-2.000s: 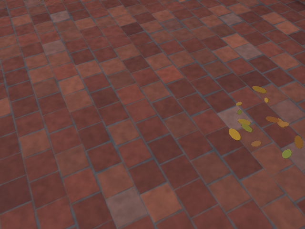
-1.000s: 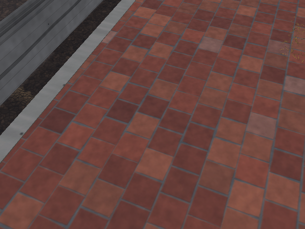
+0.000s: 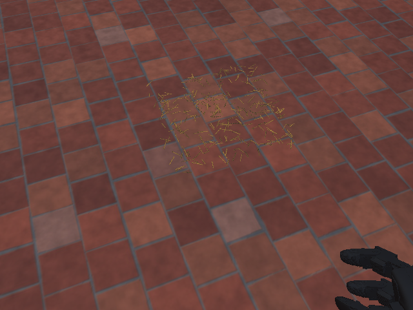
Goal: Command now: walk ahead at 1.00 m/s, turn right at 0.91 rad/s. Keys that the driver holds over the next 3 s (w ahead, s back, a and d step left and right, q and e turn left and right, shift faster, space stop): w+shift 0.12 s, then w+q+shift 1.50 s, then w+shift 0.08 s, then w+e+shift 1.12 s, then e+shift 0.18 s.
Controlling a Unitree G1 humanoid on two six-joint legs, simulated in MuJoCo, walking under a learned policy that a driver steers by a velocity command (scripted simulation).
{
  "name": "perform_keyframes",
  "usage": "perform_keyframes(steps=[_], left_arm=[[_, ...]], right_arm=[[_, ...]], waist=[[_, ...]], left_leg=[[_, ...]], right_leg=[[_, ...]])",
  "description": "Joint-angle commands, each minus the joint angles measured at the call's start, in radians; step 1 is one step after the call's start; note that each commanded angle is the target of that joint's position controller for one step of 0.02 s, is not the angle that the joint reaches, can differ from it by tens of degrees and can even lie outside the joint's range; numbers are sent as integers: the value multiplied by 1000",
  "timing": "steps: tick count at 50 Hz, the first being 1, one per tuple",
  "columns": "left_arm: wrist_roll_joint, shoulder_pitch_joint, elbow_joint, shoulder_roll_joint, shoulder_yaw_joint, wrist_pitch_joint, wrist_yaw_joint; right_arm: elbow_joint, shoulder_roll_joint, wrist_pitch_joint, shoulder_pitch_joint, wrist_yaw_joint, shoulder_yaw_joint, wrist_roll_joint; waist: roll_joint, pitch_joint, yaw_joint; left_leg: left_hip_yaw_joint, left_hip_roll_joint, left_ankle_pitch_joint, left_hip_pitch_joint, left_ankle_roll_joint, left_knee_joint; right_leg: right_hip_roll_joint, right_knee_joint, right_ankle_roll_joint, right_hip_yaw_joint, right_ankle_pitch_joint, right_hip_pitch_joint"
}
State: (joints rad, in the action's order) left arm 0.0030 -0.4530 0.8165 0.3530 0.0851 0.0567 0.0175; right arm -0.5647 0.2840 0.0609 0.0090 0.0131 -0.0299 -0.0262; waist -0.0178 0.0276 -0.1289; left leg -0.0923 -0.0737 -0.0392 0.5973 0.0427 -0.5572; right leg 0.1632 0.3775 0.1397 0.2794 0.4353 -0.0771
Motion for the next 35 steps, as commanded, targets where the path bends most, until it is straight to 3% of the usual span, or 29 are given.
perform_keyframes(steps=[1,2,3,4,5,6,7,9,12,14,16,18,19,20,21,22,23,24,25,26,27,28,31,33,35], left_arm=[[13,144,-79,206,45,20,-1],[19,158,-105,68,7,35,-6],[-27,11,-165,-52,-33,37,0],[9,80,-122,31,-37,18,-11],[30,155,-123,66,-27,9,1],[37,199,-130,63,-28,5,14],[47,253,-158,42,-34,2,28],[53,268,-182,-1,-53,-8,42],[68,387,-250,17,-70,-5,49],[51,485,-285,1,-93,8,62],[34,505,-284,-2,-98,13,70],[32,493,-274,32,-86,12,52],[36,456,-260,52,-74,15,37],[44,348,-224,71,-60,19,21],[55,191,-177,95,-43,23,2],[75,20,-161,169,-16,28,-22],[98,-11,-161,229,-3,25,-33],[69,48,-168,195,-3,15,-34],[55,125,-163,106,-20,17,-32],[48,156,-151,58,-27,24,-27],[49,170,-142,35,-31,30,-26],[40,159,-122,17,-36,38,-27],[14,120,-65,-14,-39,66,-18],[15,128,-48,-22,-40,76,-16],[18,158,-39,-5,-36,81,-20]], right_arm=[[-58,219,14,-415,-37,95,-2],[-95,284,22,-628,-58,119,-31],[-87,359,19,-514,-51,133,-51],[-58,247,10,-376,-39,126,-38],[-62,172,9,-327,-31,109,-27],[-89,133,10,-322,-22,101,-29],[-130,122,18,-358,-20,94,-25],[-192,97,35,-412,-11,84,-11],[-219,118,45,-426,-4,90,14],[-213,132,46,-402,0,99,15],[-220,191,50,-417,7,116,24],[-234,213,47,-444,12,121,28],[-246,217,45,-464,11,120,27],[-258,228,41,-480,10,122,28],[-259,230,39,-477,9,123,32],[-235,167,43,-464,9,107,32],[-193,25,38,-524,1,80,51],[-179,99,24,-491,-1,93,47],[-177,115,12,-411,1,98,33],[-182,98,4,-372,11,94,24],[-191,84,-8,-364,19,95,17],[-192,64,-25,-369,29,93,6],[-136,26,-58,-247,48,85,-5],[-88,19,-59,-165,62,76,-5],[-53,26,-56,-91,77,65,2]], waist=[[21,-218,310],[168,-333,369],[532,-432,194],[281,-259,201],[135,-153,199],[52,-84,188],[69,-40,182],[119,7,149],[106,58,122],[82,80,129],[92,70,131],[82,50,124],[75,10,106],[59,-72,53],[51,-165,-21],[-35,-280,-93],[-227,-372,-19],[-198,-329,0],[-110,-170,32],[-64,-85,51],[-63,-52,78],[-75,-22,104],[-67,43,126],[-68,63,144],[-51,90,162]], left_leg=[[83,61,-162,-711,-33,-7],[-155,-159,-522,-917,-63,26],[-805,-404,-763,-1022,-179,311],[-820,-354,-921,-865,-204,358],[-623,-301,-796,-741,-198,325],[-475,-247,-619,-629,-184,320],[-374,-197,-509,-552,-176,325],[-303,-154,-413,-489,-188,349],[-250,-142,-264,-462,-245,427],[-147,-83,-168,-322,-226,480],[-120,-92,-11,-234,-222,529],[-113,-111,163,-328,-214,471],[-92,-105,343,-391,-201,369],[-59,-76,497,-419,-186,180],[-42,-31,463,-327,-170,-61],[-8,33,174,-148,-158,-385],[15,103,-445,81,-152,-695],[0,85,-359,168,-164,-798],[10,31,-273,209,-162,-785],[17,1,-233,195,-151,-746],[21,-15,-226,166,-138,-726],[21,-32,-224,147,-127,-710],[40,-64,-180,225,-115,-684],[69,-61,-75,234,-118,-610],[116,-47,33,160,-133,-443]], right_leg=[[-126,427,10,72,-832,321],[-68,791,3,-5,-417,481],[21,1024,-36,-117,66,753],[-85,1065,-18,-138,-46,865],[-131,1011,-21,-156,-125,854],[-159,948,-27,-159,-158,816],[-170,891,-31,-137,-149,791],[-164,809,-48,-113,-120,787],[-220,634,-91,-210,-202,865],[-220,393,-117,-258,-337,684],[-182,304,-116,-309,-399,458],[-167,246,-107,-306,-399,398],[-147,214,-97,-305,-353,340],[-115,181,-85,-317,-301,203],[-136,182,-77,-306,-271,-16],[-354,142,-53,-89,17,-227],[-617,-16,-22,357,388,-331],[-622,-134,15,527,448,-231],[-568,-121,11,342,325,-117],[-521,-128,7,186,120,-13],[-484,-145,-8,81,-10,52],[-460,-168,-18,-6,-87,105],[-448,-217,-29,-184,-333,124],[-414,-241,-46,-321,-474,145],[-373,-274,-68,-444,-548,189]])
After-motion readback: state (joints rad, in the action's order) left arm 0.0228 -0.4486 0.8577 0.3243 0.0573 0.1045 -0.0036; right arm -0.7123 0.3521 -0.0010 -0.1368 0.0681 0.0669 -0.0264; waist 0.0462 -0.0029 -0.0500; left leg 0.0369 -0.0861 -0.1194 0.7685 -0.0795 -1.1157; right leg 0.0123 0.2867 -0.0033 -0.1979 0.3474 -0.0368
